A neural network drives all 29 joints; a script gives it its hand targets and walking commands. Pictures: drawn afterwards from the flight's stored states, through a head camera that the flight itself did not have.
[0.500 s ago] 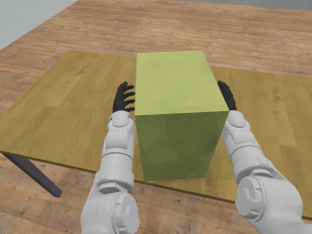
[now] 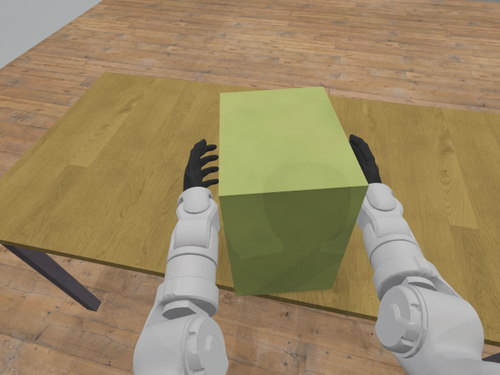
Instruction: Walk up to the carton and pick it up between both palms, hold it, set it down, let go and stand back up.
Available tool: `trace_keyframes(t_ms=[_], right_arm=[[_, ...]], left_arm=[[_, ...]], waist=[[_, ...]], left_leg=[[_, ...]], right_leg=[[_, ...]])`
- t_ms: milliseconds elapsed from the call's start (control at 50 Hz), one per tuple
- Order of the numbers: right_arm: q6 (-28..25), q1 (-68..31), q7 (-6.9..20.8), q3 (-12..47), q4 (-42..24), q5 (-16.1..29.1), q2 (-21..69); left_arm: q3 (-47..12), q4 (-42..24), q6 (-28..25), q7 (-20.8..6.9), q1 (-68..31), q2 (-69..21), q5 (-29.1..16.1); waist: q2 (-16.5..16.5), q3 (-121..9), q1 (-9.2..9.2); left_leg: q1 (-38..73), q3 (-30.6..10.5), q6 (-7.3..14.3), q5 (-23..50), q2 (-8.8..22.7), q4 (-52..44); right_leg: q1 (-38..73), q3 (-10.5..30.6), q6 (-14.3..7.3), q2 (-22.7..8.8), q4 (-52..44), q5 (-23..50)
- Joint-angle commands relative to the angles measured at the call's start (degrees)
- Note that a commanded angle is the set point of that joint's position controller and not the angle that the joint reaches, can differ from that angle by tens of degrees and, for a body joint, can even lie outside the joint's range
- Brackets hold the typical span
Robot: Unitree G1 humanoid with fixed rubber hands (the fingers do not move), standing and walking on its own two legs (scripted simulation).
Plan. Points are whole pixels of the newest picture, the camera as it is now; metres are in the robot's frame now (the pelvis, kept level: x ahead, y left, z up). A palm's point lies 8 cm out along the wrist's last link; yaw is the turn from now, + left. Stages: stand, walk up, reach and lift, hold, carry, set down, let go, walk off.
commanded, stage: set down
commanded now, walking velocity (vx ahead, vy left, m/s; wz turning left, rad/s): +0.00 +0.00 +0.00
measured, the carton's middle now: (278, 194) +0.44 +0.00 +0.03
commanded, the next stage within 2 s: none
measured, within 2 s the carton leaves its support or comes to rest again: rests again in 0.08 s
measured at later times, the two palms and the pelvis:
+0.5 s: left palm (199, 192) +0.39 +0.13 +0.09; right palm (367, 188) +0.42 -0.15 +0.08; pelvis +0.00 +0.00 +0.00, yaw +0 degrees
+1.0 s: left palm (198, 194) +0.39 +0.13 +0.08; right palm (366, 191) +0.41 -0.14 +0.08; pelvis +0.00 +0.01 +0.00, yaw -1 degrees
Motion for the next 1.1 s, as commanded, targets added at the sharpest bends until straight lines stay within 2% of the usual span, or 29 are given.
trace_keyframes(t_ms=[0,80,100,120,160,200,240,280,360,400,440,500,620,660,700,720,840,920,940,1080], right_arm=[[-5.1,-34.7,6.5,10.0,-8.1,-1.0,24.5],[-5.7,-33.6,6.7,10.3,-8.3,-2.1,25.4],[-5.7,-32.5,6.8,9.8,-7.4,-2.9,25.5],[-5.7,-32.7,6.9,10.1,-8.1,-2.6,25.3],[-5.9,-32.7,7.1,9.4,-8.2,-3.0,24.8],[-5.9,-32.9,7.2,9.1,-8.4,-3.4,24.9],[-5.9,-31.2,7.1,8.8,-8.4,-3.7,25.1],[-6.2,-30.3,7.3,8.9,-8.1,-4.4,25.8],[-6.6,-28.6,7.3,8.1,-7.7,-5.1,25.4],[-6.8,-27.2,7.3,8.3,-7.6,-5.0,25.1],[-6.9,-27.0,7.4,8.1,-7.8,-5.4,25.0],[-6.6,-24.8,7.4,8.2,-7.5,-5.4,25.4],[-6.4,-24.1,7.8,7.7,-8.1,-5.7,24.6],[-6.6,-23.1,7.9,7.5,-7.8,-6.0,25.0],[-6.3,-22.3,8.0,7.6,-8.2,-6.1,25.0],[-6.4,-22.0,8.0,7.7,-8.2,-6.2,25.2],[-6.1,-20.5,8.5,7.0,-7.6,-6.7,24.5],[-6.1,-19.6,8.6,6.8,-7.9,-6.7,24.2],[-5.8,-19.0,8.6,7.2,-7.3,-6.4,24.5],[-6.0,-16.6,8.8,7.1,-8.2,-7.1,24.6]], left_arm=[[-17.2,-2.5,-3.4,-3.4,-31.3,-22.6,-1.6],[-16.8,-2.3,-4.6,-3.5,-30.7,-23.0,-1.0],[-16.7,-2.4,-4.7,-3.6,-30.3,-23.0,-0.8],[-16.3,-1.7,-4.6,-3.7,-29.6,-22.9,-0.6],[-16.0,-1.6,-4.6,-3.6,-29.3,-22.8,-0.5],[-15.8,-1.4,-4.6,-3.7,-29.1,-22.7,-0.3],[-14.4,-1.6,-4.8,-4.0,-27.7,-21.9,0.4],[-14.5,-1.5,-5.1,-4.4,-26.7,-22.7,0.8],[-14.3,-1.9,-5.2,-4.6,-25.4,-23.0,1.3],[-14.4,-2.0,-5.2,-4.8,-24.0,-22.7,1.7],[-14.3,-1.7,-5.1,-4.9,-22.8,-23.0,2.1],[-13.7,-2.2,-5.1,-5.2,-21.6,-22.2,2.3],[-13.7,-3.0,-4.6,-5.1,-20.5,-22.1,2.5],[-13.7,-3.3,-4.9,-5.1,-19.6,-22.4,2.6],[-12.9,-3.3,-4.8,-5.3,-18.2,-22.1,3.2],[-13.6,-3.7,-4.8,-5.3,-18.3,-22.2,2.9],[-13.9,-4.5,-4.5,-5.1,-17.3,-22.3,3.1],[-13.3,-4.6,-4.6,-5.2,-16.2,-22.3,3.6],[-12.7,-4.0,-4.5,-5.3,-15.0,-22.3,4.0],[-13.1,-4.5,-4.7,-5.6,-14.0,-22.5,3.7]], waist=[[-1.0,-32.9,-0.22],[-1.4,-33.9,0.27],[-1.5,-33.0,-0.23],[-1.7,-32.3,0.43],[-1.2,-31.9,0.12],[-2.0,-31.6,0.39],[-3.2,-30.3,0.79],[-2.6,-29.9,0.66],[-1.8,-28.7,0.08],[-2.3,-27.9,-0.22],[-1.2,-27.4,-0.04],[-2.5,-25.3,-0.17],[-1.9,-24.3,-0.07],[-2.1,-24.2,-0.03],[-2.3,-22.9,0.68],[-2.0,-23.2,0.17],[-1.0,-21.7,-0.17],[-1.4,-21.2,-0.20],[-1.6,-19.9,0.64],[-1.4,-19.5,-0.18]], left_leg=[[6.7,3.4,-0.3,11.6,-0.1,0.2],[5.7,3.8,-0.1,11.8,-0.1,0.2],[5.3,3.6,-0.2,11.5,-0.3,-0.1],[5.6,3.8,0.0,11.4,0.1,0.0],[6.3,3.6,-0.2,10.9,0.1,-0.1],[5.7,3.8,0.4,9.5,-0.1,-0.3],[4.2,4.0,0.8,9.0,-0.1,-0.9],[3.0,4.2,0.7,9.1,-0.3,-1.2],[4.1,4.2,0.6,9.2,-0.4,-1.0],[4.3,4.4,0.7,9.9,-0.3,-1.1],[4.0,4.6,0.7,9.4,-0.2,-1.3],[3.5,4.6,1.2,8.7,-0.4,-1.6],[4.5,4.7,1.2,7.9,-0.3,-1.7],[4.9,4.9,1.2,8.8,-0.4,-1.4],[3.5,5.0,1.5,8.2,-0.3,-1.8],[3.7,4.9,1.4,8.9,-0.4,-1.8],[6.2,4.6,1.3,9.2,-0.2,-1.6],[6.3,4.6,1.4,9.5,-0.2,-1.2],[5.4,4.7,1.6,9.0,-0.1,-1.5],[5.2,4.8,1.6,9.3,-0.3,-1.4]], right_leg=[[15.9,-2.5,5.3,-2.0,3.4,23.5],[16.8,-2.2,5.3,-2.2,3.9,25.0],[17.1,-2.6,5.2,-2.0,3.7,24.2],[16.5,-2.4,5.2,-2.1,3.6,23.6],[15.9,-2.5,5.0,-2.2,3.2,22.1],[15.6,-2.5,5.0,-2.0,3.0,20.5],[17.4,-1.9,5.5,-2.5,3.3,22.3],[18.6,-1.8,5.5,-2.7,3.7,24.2],[17.8,-2.0,5.5,-2.6,3.4,23.4],[17.9,-1.9,5.5,-2.6,3.3,24.5],[17.6,-1.9,5.4,-2.8,3.2,23.3],[18.2,-1.8,5.4,-2.7,3.0,22.6],[16.1,-2.0,5.0,-2.5,2.2,18.4],[15.7,-2.1,5.0,-2.2,2.3,19.2],[16.5,-1.6,5.1,-2.8,2.3,19.0],[16.3,-1.7,4.9,-2.5,2.4,19.4],[12.8,-2.7,4.2,-1.7,1.2,14.1],[12.8,-2.3,4.1,-1.7,1.2,14.6],[13.4,-2.0,4.1,-2.0,1.3,14.8],[13.9,-1.7,3.8,-2.1,1.4,15.2]])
